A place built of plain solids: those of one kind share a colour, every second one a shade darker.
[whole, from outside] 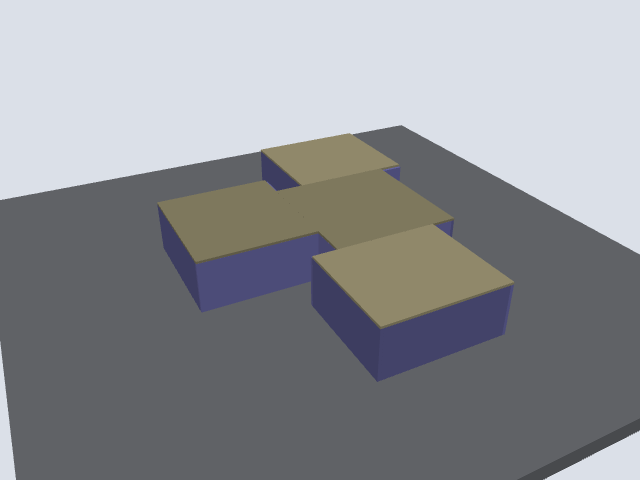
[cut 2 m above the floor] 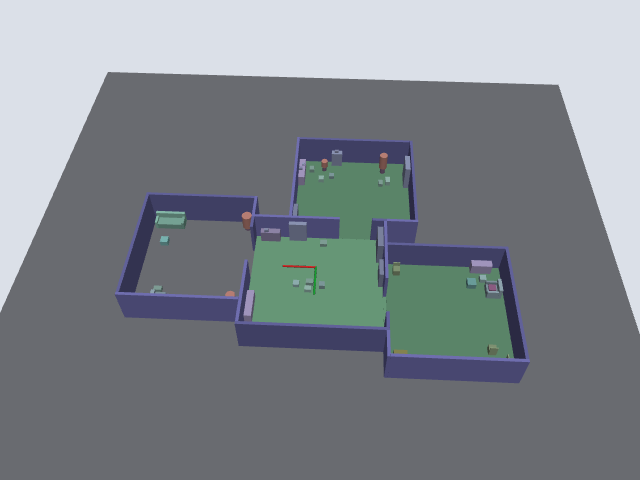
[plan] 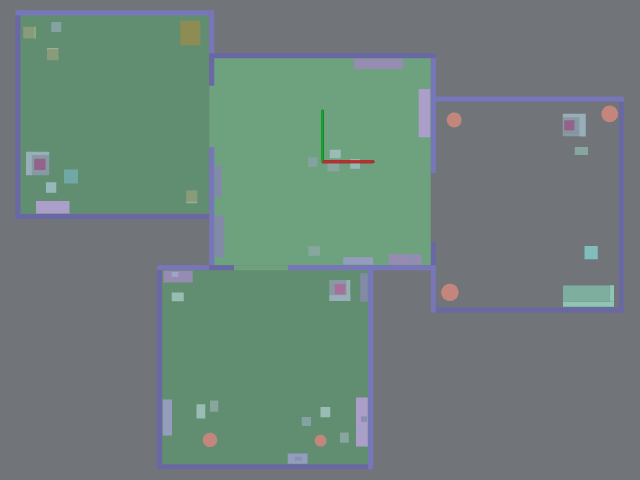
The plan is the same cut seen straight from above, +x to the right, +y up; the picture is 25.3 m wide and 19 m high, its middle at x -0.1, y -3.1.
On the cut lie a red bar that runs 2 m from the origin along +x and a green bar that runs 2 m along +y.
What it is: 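A storey of a house; a hub and three side rooms behind broad openings; the side rooms' floors lie 0.50 m, 0.198 m and not at all below the hub's; a bare drop, one riser, a flush line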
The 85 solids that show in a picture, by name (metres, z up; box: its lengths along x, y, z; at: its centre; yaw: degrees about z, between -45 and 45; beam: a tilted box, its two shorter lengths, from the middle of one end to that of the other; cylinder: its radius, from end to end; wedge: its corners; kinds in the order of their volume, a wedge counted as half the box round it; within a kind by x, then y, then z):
{
 "floor_1": {"box": [7.47, 7.87, 0.55], "at": [-8.22, 1.86, 0.22]},
 "floor_2": {"box": [0.2, 2.43, 0.55], "at": [-4.39, 1.79, 0.22]},
 "floor_3": {"box": [2.14, 0.2, 0.35], "at": [-2.44, -4.19, 0.12]},
 "floor_4": {"box": [8.16, 7.69, 0.35], "at": [-2.27, -8.14, 0.12]},
 "floor_5": {"box": [8.58, 8.19, 0.55], "at": [0.0, 0.0, 0.22]},
 "wall_1": {"box": [0.2, 7.87, 3.47], "at": [-12.05, 1.86, 1.69]},
 "wall_2": {"box": [7.67, 0.2, 3.47], "at": [-8.32, -2.17, 1.69]},
 "wall_3": {"box": [7.67, 0.2, 3.47], "at": [-8.32, 5.9, 1.69]},
 "wall_4": {"box": [0.2, 7.89, 3.47], "at": [-6.45, -8.24, 1.69]},
 "wall_5": {"box": [2.06, 0.2, 3.47], "at": [-5.52, -4.19, 1.69]},
 "wall_6": {"box": [0.2, 4.67, 3.47], "at": [-4.39, -1.76, 1.69]},
 "wall_7": {"box": [0.2, 1.09, 3.47], "at": [-4.39, 3.55, 1.69]},
 "wall_8": {"box": [0.2, 1.71, 3.47], "at": [-4.39, 5.15, 1.69]},
 "wall_9": {"box": [0.98, 0.2, 3.47], "at": [-4.0, -4.19, 1.69]},
 "wall_10": {"box": [8.16, 0.2, 3.47], "at": [-2.27, -12.08, 1.69]},
 "wall_11": {"box": [8.98, 0.2, 3.47], "at": [0.0, 4.19, 1.69]},
 "wall_12": {"box": [5.86, 0.2, 3.47], "at": [1.56, -4.19, 1.69]},
 "wall_13": {"box": [0.2, 7.89, 3.47], "at": [1.91, -8.24, 1.69]},
 "wall_14": {"box": [0.2, 1.67, 3.47], "at": [4.39, -5.13, 1.69]},
 "wall_15": {"box": [0.2, 0.93, 3.47], "at": [4.39, -3.63, 1.69]},
 "wall_16": {"box": [0.2, 4.54, 3.47], "at": [4.39, 1.82, 1.69]},
 "wall_17": {"box": [7.44, 0.2, 3.47], "at": [8.21, -5.87, 1.69]},
 "wall_18": {"box": [7.44, 0.2, 3.47], "at": [8.21, 2.48, 1.69]},
 "wall_19": {"box": [0.2, 8.15, 3.47], "at": [11.83, -1.69, 1.69]},
 "roof_1": {"box": [7.67, 8.27, 0.16], "at": [-8.32, 1.86, 3.5]},
 "roof_2": {"box": [8.56, 7.89, 0.16], "at": [-2.27, -8.24, 3.5]},
 "roof_3": {"box": [8.98, 8.59, 0.16], "at": [0.0, 0.0, 3.5]},
 "roof_4": {"box": [7.44, 8.55, 0.16], "at": [8.21, -1.69, 3.5]},
 "case_1": {"box": [0.37, 1.43, 1.89], "at": [-6.15, -10.13, 1.24]},
 "case_2": {"box": [0.28, 1.23, 1.33], "at": [-4.13, -0.78, 1.16]},
 "case_3": {"box": [0.38, 1.65, 1.77], "at": [-4.08, -2.96, 1.38]},
 "case_4": {"box": [0.78, 0.41, 1.19], "at": [-0.99, -11.76, 0.89]},
 "case_5": {"box": [1.18, 0.29, 1.64], "at": [1.41, -3.93, 1.32]},
 "case_6": {"box": [0.3, 1.13, 2.01], "at": [1.64, -4.98, 1.3]},
 "sideboard_1": {"box": [1.33, 0.5, 0.77], "at": [-10.68, -1.8, 0.88]},
 "sideboard_2": {"box": [1.16, 0.47, 0.85], "at": [-5.71, -4.55, 0.72]},
 "sideboard_3": {"box": [0.46, 1.95, 0.85], "at": [1.56, -10.3, 0.72]},
 "sideboard_4": {"box": [1.96, 0.41, 0.72], "at": [2.22, 3.87, 0.85]},
 "sideboard_5": {"box": [1.3, 0.41, 0.86], "at": [3.27, -3.87, 0.93]},
 "sideboard_6": {"box": [0.46, 1.91, 0.72], "at": [4.04, 1.92, 0.85]},
 "armchair_1": {"box": [0.22, 0.93, 0.87], "at": [-11.62, -0.07, 0.93]},
 "armchair_2": {"box": [0.69, 0.14, 0.63], "at": [-11.16, -0.47, 0.81]},
 "armchair_3": {"box": [0.69, 0.66, 0.41], "at": [-11.16, -0.07, 0.7]},
 "armchair_4": {"box": [0.69, 0.14, 0.63], "at": [-11.16, 0.33, 0.81]},
 "armchair_5": {"box": [0.17, 0.6, 0.68], "at": [0.35, -4.98, 0.64]},
 "armchair_6": {"box": [0.84, 0.23, 0.79], "at": [0.69, -5.4, 0.69]},
 "armchair_7": {"box": [0.5, 0.6, 0.44], "at": [0.69, -4.98, 0.52]},
 "armchair_8": {"box": [0.17, 0.6, 0.68], "at": [1.02, -4.98, 0.64]},
 "armchair_9": {"box": [0.66, 0.17, 0.72], "at": [9.84, 1.08, 0.31]},
 "armchair_10": {"box": [0.66, 0.56, 0.5], "at": [9.84, 1.45, 0.2]},
 "armchair_11": {"box": [0.66, 0.17, 0.72], "at": [9.84, 1.82, 0.31]},
 "armchair_12": {"box": [0.25, 0.9, 0.96], "at": [10.29, 1.45, 0.43]},
 "bush_1": {"cylinder": 0.29, "from": [-4.46, -11.01, 0.84], "to": [-4.46, -11.01, 2.0]},
 "bush_2": {"cylinder": 0.24, "from": [-0.08, -11.04, 0.71], "to": [-0.08, -11.04, 1.23]},
 "bush_3": {"cylinder": 0.35, "from": [5.04, -5.17, 0.29], "to": [5.04, -5.17, 1.35]},
 "bush_4": {"cylinder": 0.3, "from": [5.21, 1.65, 0.47], "to": [5.21, 1.65, 1.6]},
 "bush_5": {"cylinder": 0.33, "from": [11.37, 1.89, 0.39], "to": [11.37, 1.89, 1.28]},
 "sofa_1": {"box": [0.17, 0.65, 0.65], "at": [9.6, -5.22, 0.28]},
 "sofa_2": {"box": [2.03, 0.21, 0.93], "at": [10.53, -5.64, 0.41]},
 "sofa_3": {"box": [1.68, 0.65, 0.49], "at": [10.53, -5.22, 0.2]},
 "sofa_4": {"box": [0.17, 0.65, 0.65], "at": [11.45, -5.22, 0.28]},
 "toybox_1": {"box": [0.48, 0.35, 0.27], "at": [-5.73, -5.36, 0.43]},
 "toybox_2": {"box": [0.35, 0.57, 0.37], "at": [-4.81, -9.88, 0.48]},
 "toybox_3": {"box": [0.32, 0.45, 0.28], "at": [-4.29, -9.68, 0.44]},
 "toybox_4": {"box": [0.47, 0.39, 0.28], "at": [-0.33, -3.54, 0.64]},
 "toybox_5": {"box": [0.39, 0.41, 0.32], "at": [0.11, -9.91, 0.46]},
 "toybox_6": {"box": [0.46, 0.35, 0.33], "at": [0.43, -0.21, 0.66]},
 "toybox_7": {"box": [0.45, 0.34, 0.3], "at": [0.5, 0.3, 0.64]},
 "toybox_8": {"box": [0.35, 0.41, 0.32], "at": [0.86, -10.92, 0.46]},
 "toybox_9": {"box": [0.52, 0.33, 0.35], "at": [10.24, 0.42, 0.13]},
 "lowtable_1": {"box": [0.8, 0.97, 0.39], "at": [-5.24, 5.1, 0.69]},
 "chair_1": {"box": [0.43, 0.47, 0.42], "at": [-11.63, 5.11, 0.7]},
 "chair_2": {"box": [0.46, 0.43, 0.42], "at": [-10.68, 4.23, 0.71]},
 "chair_3": {"box": [0.46, 0.048, 0.8], "at": [-10.68, 4.47, 0.9]},
 "chair_4": {"box": [0.44, 0.45, 0.46], "at": [-5.18, -1.36, 0.73]},
 "pouf_1": {"box": [0.55, 0.55, 0.41], "at": [-9.96, -0.58, 0.7]},
 "pouf_2": {"box": [0.52, 0.52, 0.44], "at": [10.63, -3.6, 0.17]},
 "basket_1": {"box": [0.41, 0.41, 0.32], "at": [-10.74, -1.02, 0.66]},
 "basket_2": {"box": [0.4, 0.4, 0.36], "at": [-10.54, 5.33, 0.68]},
 "basket_3": {"box": [0.36, 0.36, 0.28], "at": [-0.64, -10.28, 0.44]},
 "basket_4": {"box": [0.37, 0.37, 0.35], "at": [-0.38, -0.02, 0.67]},
 "basket_5": {"box": [0.39, 0.39, 0.27], "at": [1.29, -0.09, 0.63]},
 "cushion_1": {"box": [0.45, 0.45, 0.11], "at": [-11.19, -0.11, 0.96]},
 "cushion_2": {"box": [0.42, 0.42, 0.14], "at": [0.69, -5.04, 0.8]},
 "cushion_3": {"box": [0.41, 0.41, 0.11], "at": [9.77, 1.44, 0.51]}
}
